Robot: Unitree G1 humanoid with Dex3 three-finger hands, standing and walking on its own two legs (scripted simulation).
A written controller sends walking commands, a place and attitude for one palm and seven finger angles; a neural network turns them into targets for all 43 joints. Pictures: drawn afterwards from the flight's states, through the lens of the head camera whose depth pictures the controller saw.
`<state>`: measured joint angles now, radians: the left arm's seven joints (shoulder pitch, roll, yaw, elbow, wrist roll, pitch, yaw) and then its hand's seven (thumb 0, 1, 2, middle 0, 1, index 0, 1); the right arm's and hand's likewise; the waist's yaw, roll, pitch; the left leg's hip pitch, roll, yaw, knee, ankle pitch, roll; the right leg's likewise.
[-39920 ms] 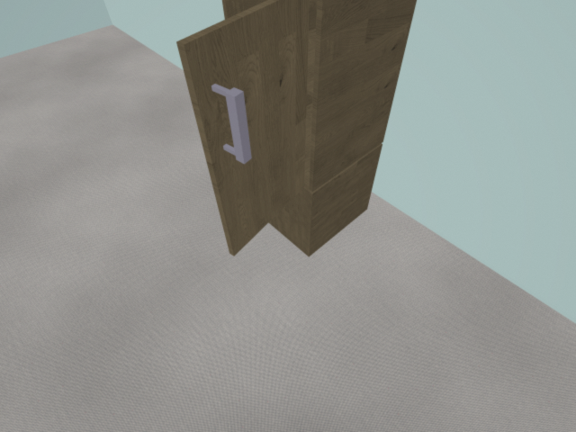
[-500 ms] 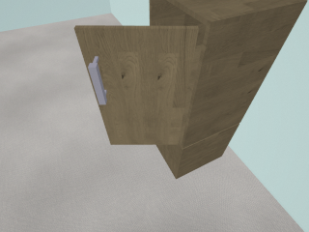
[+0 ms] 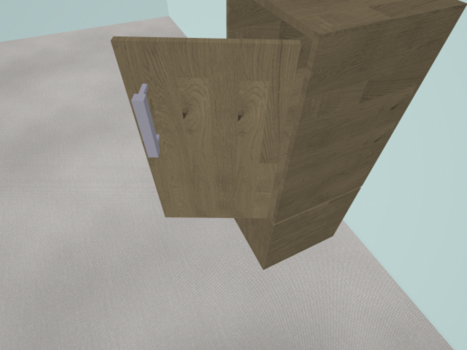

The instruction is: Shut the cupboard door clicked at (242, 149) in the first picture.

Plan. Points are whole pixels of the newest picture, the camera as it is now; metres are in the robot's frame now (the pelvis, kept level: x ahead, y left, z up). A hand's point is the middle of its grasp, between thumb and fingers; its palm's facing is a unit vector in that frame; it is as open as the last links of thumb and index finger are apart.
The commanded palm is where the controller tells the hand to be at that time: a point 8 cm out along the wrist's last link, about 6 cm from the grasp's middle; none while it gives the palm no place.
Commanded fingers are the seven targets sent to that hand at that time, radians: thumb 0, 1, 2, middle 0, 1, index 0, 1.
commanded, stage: look again from close up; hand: left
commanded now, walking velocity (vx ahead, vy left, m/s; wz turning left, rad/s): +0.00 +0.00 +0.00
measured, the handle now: (149, 121) +0.54 +0.22 +0.08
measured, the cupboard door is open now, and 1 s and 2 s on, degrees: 64 64 64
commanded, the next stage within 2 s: shuffle to correct the standing spot in 0.42 s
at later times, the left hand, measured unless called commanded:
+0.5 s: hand out of the picture +0.01 +0.17 -0.18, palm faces +0.03 -0.98 -0.19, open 7.4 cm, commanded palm none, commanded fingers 0.00 0.90 0.90 -0.20 -0.30 -0.20 -0.30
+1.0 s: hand out of the picture +0.05 +0.17 -0.19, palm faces +0.07 -0.99 -0.14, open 7.4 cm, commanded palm none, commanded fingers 0.00 0.90 0.90 -0.20 -0.30 -0.20 -0.30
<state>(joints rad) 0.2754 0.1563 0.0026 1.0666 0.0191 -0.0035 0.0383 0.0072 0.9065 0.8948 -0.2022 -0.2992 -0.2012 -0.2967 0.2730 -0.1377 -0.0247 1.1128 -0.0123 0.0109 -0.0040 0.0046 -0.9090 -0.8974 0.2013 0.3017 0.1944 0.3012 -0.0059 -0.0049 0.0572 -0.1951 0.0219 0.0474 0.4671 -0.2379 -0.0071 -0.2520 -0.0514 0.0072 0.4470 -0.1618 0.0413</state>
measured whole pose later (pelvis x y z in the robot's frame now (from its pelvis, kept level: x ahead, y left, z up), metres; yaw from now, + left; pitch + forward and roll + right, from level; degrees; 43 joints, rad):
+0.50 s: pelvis +0.01 +0.00 +0.00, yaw +0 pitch -2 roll +0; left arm 0.29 0.14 0.01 1.09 0.02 -0.01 0.04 0.01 0.90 0.89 -0.20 -0.30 -0.20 -0.30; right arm 0.26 -0.14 -0.03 1.12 -0.01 0.00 -0.01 0.01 -0.91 -0.90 0.20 0.30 0.19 0.30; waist 0.00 -0.01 0.06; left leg -0.18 0.02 0.05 0.45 -0.24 0.00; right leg -0.24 -0.06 0.01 0.44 -0.17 0.05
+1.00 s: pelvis +0.09 +0.01 -0.01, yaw -1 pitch +1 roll -1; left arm 0.39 0.12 0.04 1.11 0.02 -0.01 0.02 0.01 0.90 0.89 -0.20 -0.30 -0.20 -0.30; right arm 0.35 -0.13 -0.02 1.12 -0.02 -0.03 -0.03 0.01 -0.91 -0.90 0.20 0.30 0.19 0.30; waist 0.01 -0.02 0.02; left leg -0.15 0.03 0.05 0.58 -0.44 0.00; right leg -0.24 -0.05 0.00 0.62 -0.37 0.02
